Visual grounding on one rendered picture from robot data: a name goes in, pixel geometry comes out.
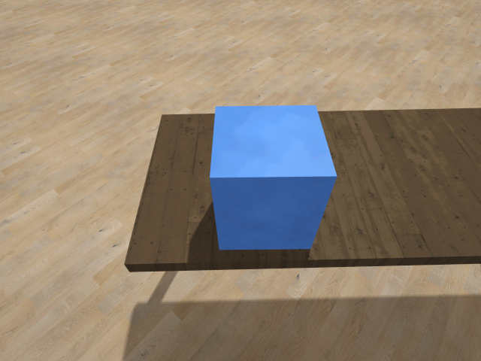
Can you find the carton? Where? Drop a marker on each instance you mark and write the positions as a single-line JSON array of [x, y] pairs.
[[271, 176]]

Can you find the table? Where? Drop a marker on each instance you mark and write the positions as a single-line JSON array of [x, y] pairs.
[[407, 192]]

